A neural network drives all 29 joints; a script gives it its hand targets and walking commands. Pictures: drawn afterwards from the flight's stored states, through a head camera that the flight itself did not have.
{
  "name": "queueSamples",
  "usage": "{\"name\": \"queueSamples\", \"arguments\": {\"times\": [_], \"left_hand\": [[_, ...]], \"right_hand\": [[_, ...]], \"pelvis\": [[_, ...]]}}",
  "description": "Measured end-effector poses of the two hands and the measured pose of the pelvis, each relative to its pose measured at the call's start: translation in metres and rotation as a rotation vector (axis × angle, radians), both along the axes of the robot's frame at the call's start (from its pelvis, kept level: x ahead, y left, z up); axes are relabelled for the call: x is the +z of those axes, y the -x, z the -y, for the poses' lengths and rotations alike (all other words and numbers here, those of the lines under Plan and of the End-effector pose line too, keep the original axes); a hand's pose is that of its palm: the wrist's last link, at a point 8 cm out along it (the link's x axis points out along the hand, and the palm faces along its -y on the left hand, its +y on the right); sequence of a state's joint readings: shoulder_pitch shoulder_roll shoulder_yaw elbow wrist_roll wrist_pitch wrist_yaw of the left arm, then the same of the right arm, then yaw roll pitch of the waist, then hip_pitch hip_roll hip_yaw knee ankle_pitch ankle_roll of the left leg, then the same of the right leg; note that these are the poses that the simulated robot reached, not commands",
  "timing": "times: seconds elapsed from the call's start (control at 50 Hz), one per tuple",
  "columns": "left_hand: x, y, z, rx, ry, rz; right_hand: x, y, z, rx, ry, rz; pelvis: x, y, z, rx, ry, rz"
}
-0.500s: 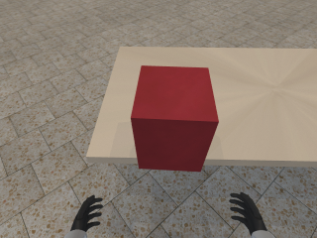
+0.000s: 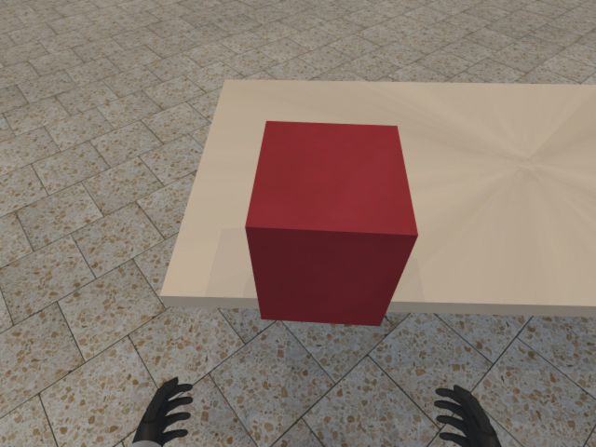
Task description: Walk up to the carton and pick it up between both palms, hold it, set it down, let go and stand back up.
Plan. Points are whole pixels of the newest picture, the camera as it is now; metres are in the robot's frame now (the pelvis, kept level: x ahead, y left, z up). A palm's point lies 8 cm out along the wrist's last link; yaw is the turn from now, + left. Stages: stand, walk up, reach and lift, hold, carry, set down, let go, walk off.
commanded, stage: set down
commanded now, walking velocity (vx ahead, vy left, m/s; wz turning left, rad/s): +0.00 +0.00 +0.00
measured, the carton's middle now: (325, 227) +0.43 -0.01 +0.02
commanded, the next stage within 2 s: let go in 0.04 s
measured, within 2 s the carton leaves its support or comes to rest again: neither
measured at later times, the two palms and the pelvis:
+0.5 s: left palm (150, 445) +0.14 +0.23 -0.09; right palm out of the picture +0.14 -0.22 -0.09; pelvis +0.00 +0.00 +0.00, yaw +0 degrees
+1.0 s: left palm out of the picture +0.10 +0.27 -0.10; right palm out of the picture +0.11 -0.27 -0.09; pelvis +0.00 +0.00 +0.00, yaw +0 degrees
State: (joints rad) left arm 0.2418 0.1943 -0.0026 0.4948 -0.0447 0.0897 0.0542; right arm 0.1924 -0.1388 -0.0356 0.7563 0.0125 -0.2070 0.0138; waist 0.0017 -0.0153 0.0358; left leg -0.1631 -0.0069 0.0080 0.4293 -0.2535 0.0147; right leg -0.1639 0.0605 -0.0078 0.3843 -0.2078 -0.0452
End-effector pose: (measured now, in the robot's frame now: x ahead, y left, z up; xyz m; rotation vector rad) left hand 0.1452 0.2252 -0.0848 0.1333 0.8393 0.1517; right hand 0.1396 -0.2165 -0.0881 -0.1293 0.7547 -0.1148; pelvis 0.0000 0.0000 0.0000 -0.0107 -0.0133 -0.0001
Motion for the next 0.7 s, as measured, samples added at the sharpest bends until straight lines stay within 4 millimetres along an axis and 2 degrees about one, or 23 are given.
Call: {"name": "queueSamples", "arguments": {"times": [0.54, 0.7], "left_hand": [[-0.003, 0.004, -0.001, 0.002, 0.0, -0.014], [-0.011, 0.022, -0.028, -0.01, -0.058, -0.062]], "right_hand": [[-0.002, 0.005, 0.003, 0.028, 0.011, -0.021], [-0.006, 0.017, 0.033, 0.018, 0.106, -0.162]], "pelvis": [[0.0, 0.001, 0.0, 0.0, 0.0, 0.001], [0.0, -0.001, 0.0, 0.0, 0.0, -0.001]]}}
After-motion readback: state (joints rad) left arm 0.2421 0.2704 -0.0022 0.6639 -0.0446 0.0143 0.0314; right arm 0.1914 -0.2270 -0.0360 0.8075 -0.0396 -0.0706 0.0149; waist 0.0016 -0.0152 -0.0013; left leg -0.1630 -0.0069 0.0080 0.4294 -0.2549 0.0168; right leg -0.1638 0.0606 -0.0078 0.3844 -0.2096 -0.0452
